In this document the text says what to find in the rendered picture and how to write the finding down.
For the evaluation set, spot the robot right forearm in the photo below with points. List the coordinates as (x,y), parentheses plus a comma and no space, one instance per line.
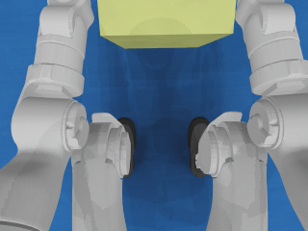
(273,47)

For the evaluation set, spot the robot left forearm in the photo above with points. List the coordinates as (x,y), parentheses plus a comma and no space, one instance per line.
(60,51)

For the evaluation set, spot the robot left thigh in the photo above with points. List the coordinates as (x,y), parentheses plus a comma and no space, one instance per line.
(97,179)

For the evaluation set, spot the right robot upper arm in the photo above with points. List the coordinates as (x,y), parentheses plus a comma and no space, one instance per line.
(280,124)

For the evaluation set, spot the left robot shin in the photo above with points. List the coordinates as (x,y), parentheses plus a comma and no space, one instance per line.
(95,118)

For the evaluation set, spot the carton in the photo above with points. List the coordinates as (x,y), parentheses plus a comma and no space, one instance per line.
(141,24)

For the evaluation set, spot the left robot upper arm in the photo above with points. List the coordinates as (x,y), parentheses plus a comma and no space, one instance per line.
(46,131)

